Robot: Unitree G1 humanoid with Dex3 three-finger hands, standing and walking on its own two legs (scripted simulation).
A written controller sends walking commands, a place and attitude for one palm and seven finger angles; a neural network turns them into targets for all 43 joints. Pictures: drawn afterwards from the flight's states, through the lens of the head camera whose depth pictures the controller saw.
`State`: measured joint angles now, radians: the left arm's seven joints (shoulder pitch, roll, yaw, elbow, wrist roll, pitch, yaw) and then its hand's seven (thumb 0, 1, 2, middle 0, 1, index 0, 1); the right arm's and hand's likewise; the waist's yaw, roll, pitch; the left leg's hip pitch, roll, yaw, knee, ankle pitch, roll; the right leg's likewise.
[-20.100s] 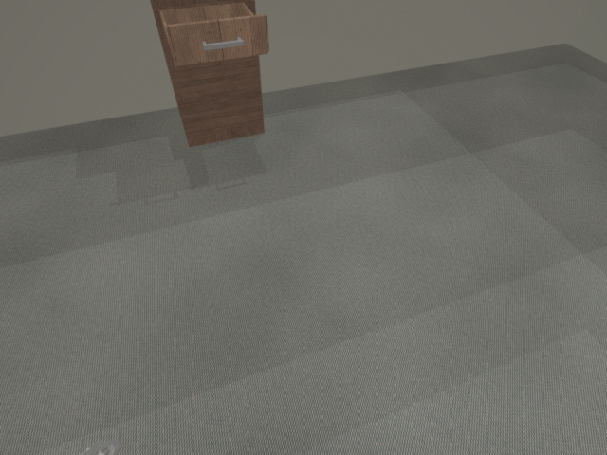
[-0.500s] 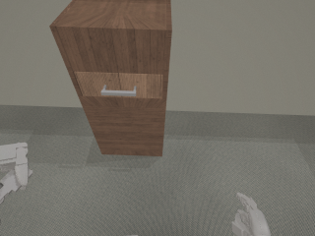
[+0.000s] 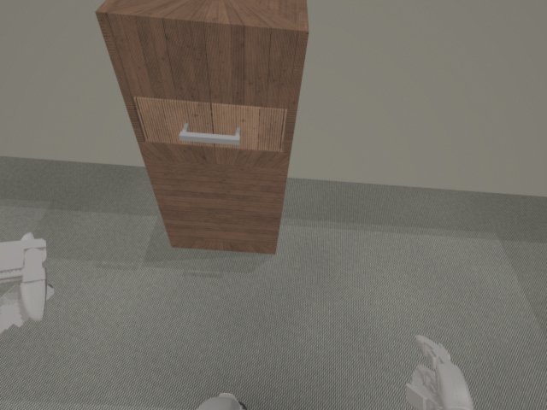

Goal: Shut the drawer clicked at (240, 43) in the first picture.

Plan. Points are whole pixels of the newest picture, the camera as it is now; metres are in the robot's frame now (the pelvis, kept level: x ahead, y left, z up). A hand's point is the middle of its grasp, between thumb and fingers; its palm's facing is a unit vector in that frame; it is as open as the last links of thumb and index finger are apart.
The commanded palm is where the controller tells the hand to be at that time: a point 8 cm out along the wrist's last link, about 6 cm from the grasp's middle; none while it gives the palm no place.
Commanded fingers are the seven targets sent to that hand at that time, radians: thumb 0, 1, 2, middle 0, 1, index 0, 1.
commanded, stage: step back with the hand held close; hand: left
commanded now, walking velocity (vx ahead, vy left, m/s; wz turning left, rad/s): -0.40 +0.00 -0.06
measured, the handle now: (211, 133) +0.77 +0.19 -0.10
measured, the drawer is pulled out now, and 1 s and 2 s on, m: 0.00 0.00 0.00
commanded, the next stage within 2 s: stop stepping back and stand still in 0.36 s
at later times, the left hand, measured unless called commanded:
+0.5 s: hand (34, 367) +0.13 +0.20 +0.19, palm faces +0.15 -0.88 -0.45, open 3.2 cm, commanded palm +0.08 +0.27 +0.19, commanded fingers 0.00 0.90 0.90 -1.40 -1.60 -1.40 -1.60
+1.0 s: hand out of the picture +0.12 +0.28 +0.18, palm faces +0.33 -0.85 -0.41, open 3.2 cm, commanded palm +0.06 +0.32 +0.19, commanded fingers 0.00 0.90 0.90 -1.40 -1.60 -1.40 -1.60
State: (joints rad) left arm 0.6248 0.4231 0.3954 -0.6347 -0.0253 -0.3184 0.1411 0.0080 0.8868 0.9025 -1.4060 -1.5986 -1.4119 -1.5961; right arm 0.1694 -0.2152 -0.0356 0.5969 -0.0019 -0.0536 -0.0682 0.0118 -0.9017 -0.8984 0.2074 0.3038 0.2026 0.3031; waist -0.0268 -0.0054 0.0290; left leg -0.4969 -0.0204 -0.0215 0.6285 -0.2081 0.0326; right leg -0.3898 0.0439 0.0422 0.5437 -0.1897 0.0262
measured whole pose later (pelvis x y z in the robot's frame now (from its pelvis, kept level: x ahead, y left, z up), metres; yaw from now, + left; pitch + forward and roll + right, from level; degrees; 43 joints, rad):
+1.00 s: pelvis -0.10 +0.05 +0.00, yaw -6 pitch +1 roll -1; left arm 0.58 0.38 0.38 -0.57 -0.04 -0.23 0.14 0.01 0.89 0.90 -1.41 -1.60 -1.41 -1.60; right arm 0.21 -0.18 0.02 0.65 0.01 -0.12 -0.09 0.01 -0.90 -0.90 0.21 0.30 0.20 0.30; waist 0.02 -0.01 -0.03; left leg -0.38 -0.03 0.01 0.58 -0.25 0.05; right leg -0.20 -0.01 -0.01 0.56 -0.37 0.02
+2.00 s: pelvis -0.11 +0.03 +0.02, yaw -5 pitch -2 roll -1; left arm 0.33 0.21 0.00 1.15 0.00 0.02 0.02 0.00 0.91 0.90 -0.41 -0.54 -0.42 -0.55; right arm 0.26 -0.17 0.00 1.12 -0.01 0.03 -0.02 0.01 -0.91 -0.90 0.20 0.30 0.20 0.30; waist 0.00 0.04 0.07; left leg -0.26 -0.02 -0.02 0.43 -0.13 0.01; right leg -0.10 0.04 -0.05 0.41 -0.28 -0.04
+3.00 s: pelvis -0.08 +0.01 +0.02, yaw -6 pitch -2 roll +0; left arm 0.30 0.14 0.01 1.14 0.00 -0.01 0.04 0.00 0.91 0.90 -0.20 -0.30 -0.20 -0.30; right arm 0.25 -0.15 0.00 1.14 -0.01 0.01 -0.04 0.00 -0.91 -0.90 0.20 0.30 0.20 0.30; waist 0.00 0.02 0.06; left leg -0.22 -0.01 -0.01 0.42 -0.18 0.00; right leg -0.05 0.04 -0.03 0.39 -0.31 -0.05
